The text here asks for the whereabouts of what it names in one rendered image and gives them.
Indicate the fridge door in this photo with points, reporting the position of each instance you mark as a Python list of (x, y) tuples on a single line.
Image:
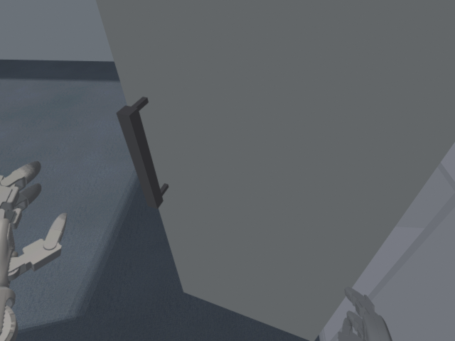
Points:
[(293, 136)]

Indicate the left robot hand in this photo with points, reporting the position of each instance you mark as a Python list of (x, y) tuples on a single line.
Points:
[(12, 203)]

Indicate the handle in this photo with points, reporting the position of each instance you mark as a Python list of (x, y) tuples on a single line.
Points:
[(133, 130)]

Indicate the robot left forearm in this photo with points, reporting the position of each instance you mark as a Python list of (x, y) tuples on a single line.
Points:
[(8, 322)]

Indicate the right robot hand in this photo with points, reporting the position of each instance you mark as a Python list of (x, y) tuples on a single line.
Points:
[(371, 328)]

